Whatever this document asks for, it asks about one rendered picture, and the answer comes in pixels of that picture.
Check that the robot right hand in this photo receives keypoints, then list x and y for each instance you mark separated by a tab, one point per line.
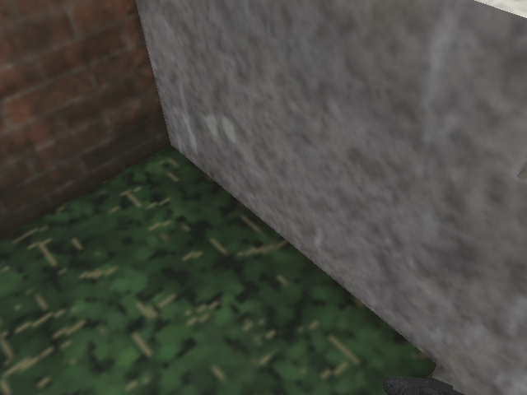
417	386

